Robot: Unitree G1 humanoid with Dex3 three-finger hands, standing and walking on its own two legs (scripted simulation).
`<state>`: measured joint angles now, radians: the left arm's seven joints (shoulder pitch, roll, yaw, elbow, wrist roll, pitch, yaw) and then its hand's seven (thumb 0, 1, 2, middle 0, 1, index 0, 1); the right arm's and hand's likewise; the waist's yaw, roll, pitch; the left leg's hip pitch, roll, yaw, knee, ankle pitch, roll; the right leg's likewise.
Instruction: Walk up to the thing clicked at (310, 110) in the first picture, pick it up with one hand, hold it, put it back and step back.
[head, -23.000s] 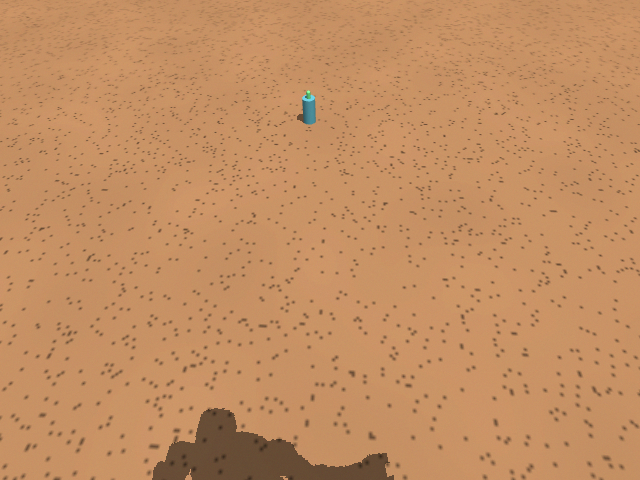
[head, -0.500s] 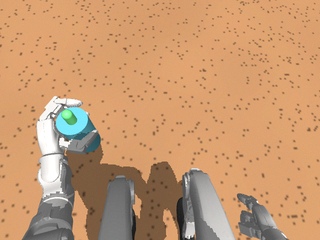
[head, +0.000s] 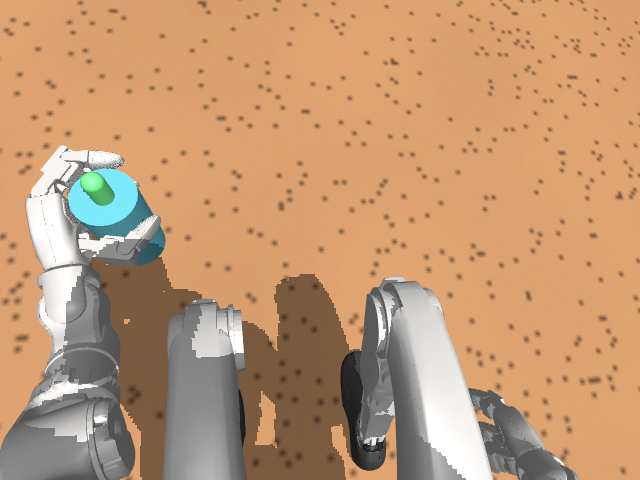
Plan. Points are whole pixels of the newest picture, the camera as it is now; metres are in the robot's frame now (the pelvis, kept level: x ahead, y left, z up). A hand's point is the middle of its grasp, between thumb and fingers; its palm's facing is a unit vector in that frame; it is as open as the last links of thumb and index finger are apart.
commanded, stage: crouch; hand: left
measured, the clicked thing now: (118, 215) +0.43 +0.22 -0.06
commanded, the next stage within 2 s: lower in 0.58 s
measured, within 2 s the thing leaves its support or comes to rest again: neither
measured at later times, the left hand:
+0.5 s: hand (130, 230) +0.44 +0.22 -0.12, palm faces +0.20 -0.98 -0.03, open 9.8 cm
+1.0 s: hand (149, 244) +0.44 +0.22 -0.19, palm faces +0.21 -0.98 -0.02, open 9.8 cm
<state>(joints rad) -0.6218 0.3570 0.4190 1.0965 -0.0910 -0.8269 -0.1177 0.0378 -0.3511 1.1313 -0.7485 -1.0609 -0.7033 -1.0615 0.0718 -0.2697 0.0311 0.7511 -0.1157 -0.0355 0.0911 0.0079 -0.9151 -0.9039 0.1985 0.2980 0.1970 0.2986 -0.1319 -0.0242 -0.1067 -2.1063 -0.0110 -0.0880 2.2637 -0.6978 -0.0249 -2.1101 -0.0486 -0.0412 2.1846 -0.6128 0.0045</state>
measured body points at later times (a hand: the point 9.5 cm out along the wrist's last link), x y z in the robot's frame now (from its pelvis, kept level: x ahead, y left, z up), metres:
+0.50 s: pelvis +0.00 +0.01 -0.05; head +0.22 +0.07 +0.34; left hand +0.42 +0.27 -0.12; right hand +0.12 -0.27 -0.16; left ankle +0.09 +0.13 -0.34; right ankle +0.12 -0.13 -0.34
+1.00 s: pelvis -0.01 +0.01 -0.08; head +0.23 +0.10 +0.29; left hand +0.42 +0.27 -0.19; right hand +0.10 -0.27 -0.17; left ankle +0.09 +0.13 -0.34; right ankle +0.12 -0.13 -0.34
